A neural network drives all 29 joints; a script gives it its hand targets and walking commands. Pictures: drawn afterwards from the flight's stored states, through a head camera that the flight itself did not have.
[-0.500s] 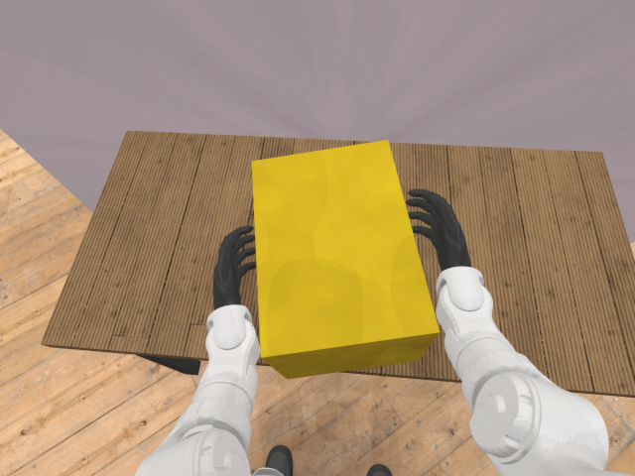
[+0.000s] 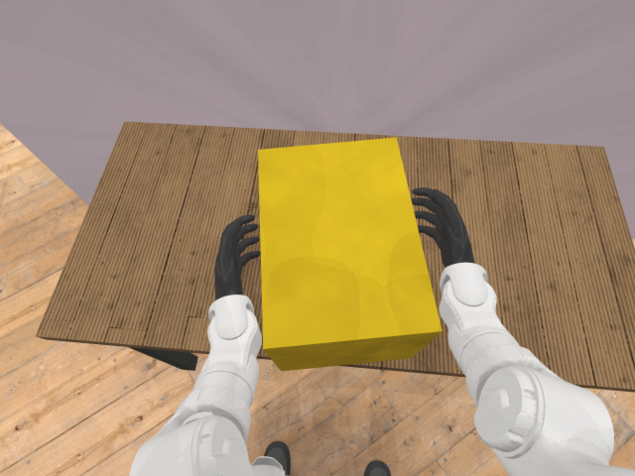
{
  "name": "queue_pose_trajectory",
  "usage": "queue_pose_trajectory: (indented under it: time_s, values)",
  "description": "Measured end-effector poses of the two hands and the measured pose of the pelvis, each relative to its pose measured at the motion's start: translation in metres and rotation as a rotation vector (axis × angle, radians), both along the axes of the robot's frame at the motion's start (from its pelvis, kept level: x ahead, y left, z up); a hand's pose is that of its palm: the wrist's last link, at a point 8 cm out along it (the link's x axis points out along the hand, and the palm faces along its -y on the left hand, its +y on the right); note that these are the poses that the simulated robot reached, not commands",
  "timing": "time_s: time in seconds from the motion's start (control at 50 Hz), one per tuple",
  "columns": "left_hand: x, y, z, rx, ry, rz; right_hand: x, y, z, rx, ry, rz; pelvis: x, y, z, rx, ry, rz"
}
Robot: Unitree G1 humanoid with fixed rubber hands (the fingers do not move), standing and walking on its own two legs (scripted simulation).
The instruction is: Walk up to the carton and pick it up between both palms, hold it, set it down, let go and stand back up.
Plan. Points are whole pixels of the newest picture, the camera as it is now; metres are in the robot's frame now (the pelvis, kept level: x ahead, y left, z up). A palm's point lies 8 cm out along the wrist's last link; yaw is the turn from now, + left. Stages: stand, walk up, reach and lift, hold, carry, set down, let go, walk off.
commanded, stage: set down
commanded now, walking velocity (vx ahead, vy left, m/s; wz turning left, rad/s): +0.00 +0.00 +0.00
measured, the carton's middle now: (337, 257) +0.43 +0.04 -0.09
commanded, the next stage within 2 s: none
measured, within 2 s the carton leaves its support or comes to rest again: neither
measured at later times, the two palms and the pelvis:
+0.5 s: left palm (216, 286) +0.35 +0.20 -0.05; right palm (465, 237) +0.45 -0.13 -0.02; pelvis -0.01 +0.01 -0.02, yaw -1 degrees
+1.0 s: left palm (216, 318) +0.31 +0.19 -0.06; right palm (499, 279) +0.40 -0.17 -0.04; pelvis -0.03 -0.02 -0.04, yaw +2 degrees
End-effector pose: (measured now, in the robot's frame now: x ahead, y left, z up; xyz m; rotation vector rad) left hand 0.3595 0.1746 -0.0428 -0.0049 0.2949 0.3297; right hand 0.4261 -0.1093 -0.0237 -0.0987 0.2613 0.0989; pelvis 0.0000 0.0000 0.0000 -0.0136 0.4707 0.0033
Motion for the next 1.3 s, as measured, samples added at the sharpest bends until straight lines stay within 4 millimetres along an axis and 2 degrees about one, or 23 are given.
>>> queue_pose_trajectory:
  time_s: [0.26,0.4,0.6,0.68,0.86,1.1,1.3]
  values:
    - [0.007,0.004,-0.002,-0.015,0.042,-0.014,0.009,0.0,-0.008,-0.02,0.073,0.019,-0.005,0.006,-0.011,-0.007,0.039,-0.021]
    - [0.005,0.011,0.001,-0.024,0.042,-0.01,0.021,-0.001,-0.001,-0.005,0.048,0.017,-0.009,0.008,-0.019,-0.01,0.056,-0.02]
    - [-0.014,0.027,-0.016,-0.035,0.047,0.018,0.017,-0.037,-0.005,-0.05,0.053,-0.03,-0.018,0.003,-0.031,-0.003,0.062,-0.001]
    - [-0.018,0.027,-0.018,-0.033,0.025,0.018,0.013,-0.047,-0.011,-0.055,0.048,-0.026,-0.022,-0.001,-0.035,0.0,0.064,0.005]
    - [-0.023,0.017,-0.018,-0.032,-0.003,-0.005,-0.005,-0.055,-0.019,-0.041,0.041,0.001,-0.028,-0.011,-0.041,0.013,0.044,0.014]
    - [-0.059,0.015,-0.015,-0.024,-0.001,0.007,-0.041,-0.077,-0.017,-0.043,0.03,-0.001,-0.032,-0.022,-0.033,0.026,-0.052,0.026]
    - [-0.076,0.012,-0.012,-0.028,0.006,0.011,-0.066,-0.088,-0.019,-0.037,0.052,0.01,-0.031,-0.029,-0.028,0.04,-0.12,0.033]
